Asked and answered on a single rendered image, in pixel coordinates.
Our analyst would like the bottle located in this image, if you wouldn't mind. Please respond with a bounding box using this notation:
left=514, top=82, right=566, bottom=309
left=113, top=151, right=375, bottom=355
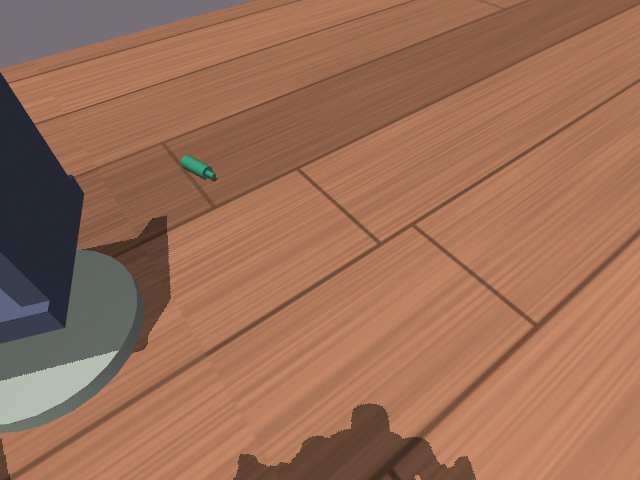
left=181, top=155, right=216, bottom=179

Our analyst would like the office chair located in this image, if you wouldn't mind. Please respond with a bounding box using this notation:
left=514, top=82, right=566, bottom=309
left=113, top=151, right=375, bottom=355
left=0, top=72, right=144, bottom=433

